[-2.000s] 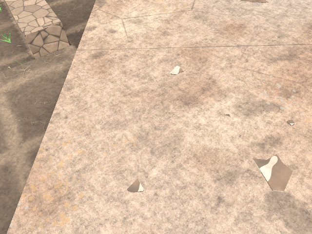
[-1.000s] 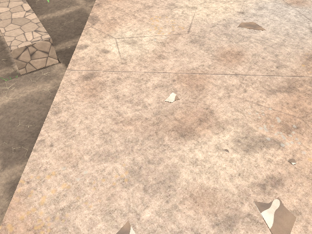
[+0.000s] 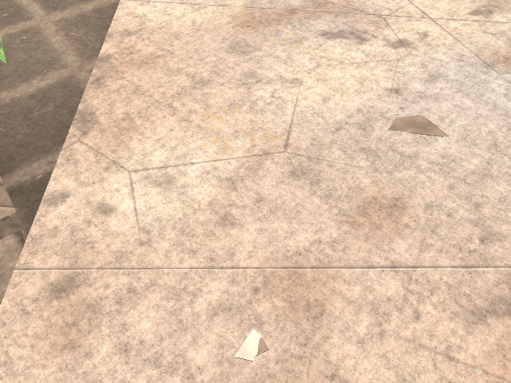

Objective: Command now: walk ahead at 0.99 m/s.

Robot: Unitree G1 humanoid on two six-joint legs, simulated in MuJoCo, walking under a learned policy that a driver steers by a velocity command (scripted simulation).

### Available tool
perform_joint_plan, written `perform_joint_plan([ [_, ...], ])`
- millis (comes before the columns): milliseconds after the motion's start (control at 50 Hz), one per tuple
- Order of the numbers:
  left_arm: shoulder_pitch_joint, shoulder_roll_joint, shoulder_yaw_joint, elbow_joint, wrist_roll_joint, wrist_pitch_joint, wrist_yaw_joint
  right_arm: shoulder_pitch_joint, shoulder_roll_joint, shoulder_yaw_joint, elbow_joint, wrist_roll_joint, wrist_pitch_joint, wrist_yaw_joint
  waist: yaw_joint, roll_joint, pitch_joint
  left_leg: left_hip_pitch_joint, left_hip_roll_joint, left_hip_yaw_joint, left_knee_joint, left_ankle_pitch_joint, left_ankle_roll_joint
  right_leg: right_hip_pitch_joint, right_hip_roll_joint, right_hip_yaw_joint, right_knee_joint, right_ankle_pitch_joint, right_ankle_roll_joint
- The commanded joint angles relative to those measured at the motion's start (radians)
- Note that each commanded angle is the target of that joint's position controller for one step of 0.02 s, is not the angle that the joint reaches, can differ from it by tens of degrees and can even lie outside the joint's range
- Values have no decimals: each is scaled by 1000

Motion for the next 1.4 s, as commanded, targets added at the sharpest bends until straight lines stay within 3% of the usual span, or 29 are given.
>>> perform_joint_plan([
  [20,-109,2,-25,-104,-4,-10,-21,-87,-92,-7,-87,17,-43,7,47,63,156,-311,212,-134,-270,244,91,150,-2,-86,-296,232,9],
  [60,-186,22,-25,-118,-16,-13,-24,-30,-108,-8,-64,31,-52,2,15,26,167,-235,244,-114,-346,412,82,233,39,-134,-417,363,-12],
  [120,-183,70,-11,-122,-11,-15,-8,12,-165,-13,-51,16,-38,-8,21,60,94,71,276,-64,-220,890,51,243,120,-178,-516,289,-49],
  [160,-20,125,13,-85,-8,-14,12,12,-215,-23,-43,-14,-11,-27,115,139,-44,177,312,-53,63,1206,25,407,193,-166,-509,109,-76],
  [200,384,211,57,36,-2,-6,45,-48,-213,-27,-56,-33,16,-42,303,145,-224,-23,274,-32,618,1011,11,832,136,-87,-496,-62,-113],
  [220,466,306,82,56,24,-6,60,-1,-57,3,-101,-18,8,-25,237,-99,-326,-339,149,-47,1036,219,4,1079,-131,259,-500,-297,-150],
  [240,428,316,92,58,19,-4,41,110,-34,10,-123,45,-14,-10,147,-294,-474,-615,18,-196,1281,-226,-5,1230,-285,844,-755,-427,-259],
  [260,301,232,86,48,6,-9,30,-37,-99,1,-145,33,-15,-23,133,-106,-290,-720,121,-204,1269,-102,18,1105,-214,705,-795,-424,-221],
  [300,223,115,61,70,4,-28,25,-175,-81,8,-173,11,-12,-15,89,76,-75,-672,192,-185,1130,3,11,777,-133,401,-820,-193,-175],
  [340,230,59,38,107,-6,-39,33,-156,-31,21,-185,-20,22,10,14,21,-21,-580,227,-189,1046,6,-8,586,-72,263,-876,-151,-138],
  [400,275,71,38,139,-32,-62,31,-298,-21,33,-249,-31,47,31,6,-1,89,-677,264,-126,908,47,-42,508,-15,141,-976,-64,-129],
  [460,316,74,35,147,-40,-74,21,-471,-21,52,-320,-28,34,43,33,12,142,-630,249,-28,596,271,-53,469,65,-4,-1018,228,-110],
  [540,403,128,39,181,-53,-84,33,-581,-24,67,-352,-9,22,46,70,12,150,-490,174,44,301,487,-16,625,19,-47,-1081,600,-75],
  [580,427,159,40,192,-45,-72,47,-526,-52,61,-335,-29,10,32,50,-22,75,-428,85,77,247,429,3,788,8,-62,-925,983,-41],
  [620,397,190,47,194,-26,-48,67,-241,-108,36,-243,-35,-4,9,-76,-83,-93,-131,34,36,239,392,24,793,8,-62,-570,1091,-6],
  [640,352,191,47,187,-35,-40,73,-72,-132,25,-185,-44,-10,-5,-164,-89,-154,29,101,-11,163,518,42,732,42,-83,-321,950,5],
  [660,371,124,38,159,-42,-38,74,28,-213,5,-155,-59,-9,-17,-153,25,-260,241,317,-164,302,944,73,554,143,-111,44,339,11],
  [680,613,-13,8,171,-126,-31,75,34,-262,-12,-152,-53,-11,2,-33,320,-541,669,681,-615,395,1494,313,181,286,20,551,-513,60],
  [700,525,110,29,176,-92,-28,86,-6,-211,-25,-179,-3,8,3,-78,59,-628,580,589,-579,328,1362,289,167,230,122,532,-394,32],
  [740,327,77,21,123,-51,-27,72,-188,-73,13,-175,1,9,-8,-5,17,-230,192,464,-377,166,982,198,99,135,60,315,-309,38],
  [780,314,46,20,121,-8,12,54,-187,-31,32,-148,8,3,-22,47,21,-89,-95,406,-270,69,990,155,233,114,52,177,-273,50],
  [860,324,-15,4,116,-13,51,47,-258,-77,31,-131,-8,-18,-6,132,90,-99,-307,323,-88,18,1019,127,411,118,-6,-126,-162,66],
  [1020,155,26,-1,119,-13,37,67,-197,-80,22,-76,6,31,-8,66,110,-48,-259,307,-102,70,503,50,505,111,-52,-502,68,44],
  [1040,166,30,0,131,-7,28,69,-191,-68,25,-71,7,39,-16,67,90,-31,-265,288,-113,108,383,24,543,106,-38,-593,103,35],
  [1080,193,117,13,140,-4,8,75,-41,-27,28,-48,-10,50,-30,-6,-79,-42,-293,180,-78,218,-1,-44,636,-90,143,-638,588,-12],
  [1100,168,99,8,136,-25,18,77,50,30,41,-5,9,69,-40,-18,-159,-86,-219,123,-47,261,-165,-63,572,-161,206,-671,598,-112],
  [1200,103,41,-7,147,-32,37,80,-87,-24,33,0,1,107,-45,-2,-74,-22,-115,175,-108,125,4,-73,447,-9,129,-753,122,-21],
  [1260,144,41,-1,181,-39,37,82,-105,-8,38,24,5,101,-49,20,0,-16,-132,194,-120,94,45,-78,521,18,98,-728,164,-10],
  [1400,157,24,4,227,-35,46,84,-119,8,42,62,5,105,-61,34,19,5,-139,207,-124,68,48,-78,554,32,79,-723,178,-12],
])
